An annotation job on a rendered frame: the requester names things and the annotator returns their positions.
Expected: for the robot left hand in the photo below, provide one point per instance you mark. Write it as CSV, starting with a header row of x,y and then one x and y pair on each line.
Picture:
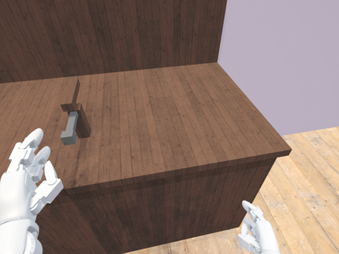
x,y
18,184

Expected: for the robot right hand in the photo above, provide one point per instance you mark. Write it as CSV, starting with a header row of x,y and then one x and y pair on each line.
x,y
262,236

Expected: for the counter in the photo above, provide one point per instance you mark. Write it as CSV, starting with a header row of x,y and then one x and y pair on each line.
x,y
168,146

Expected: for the tap lever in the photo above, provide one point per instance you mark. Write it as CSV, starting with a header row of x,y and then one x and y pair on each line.
x,y
69,137

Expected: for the left robot forearm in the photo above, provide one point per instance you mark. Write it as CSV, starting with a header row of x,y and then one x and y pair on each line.
x,y
20,237

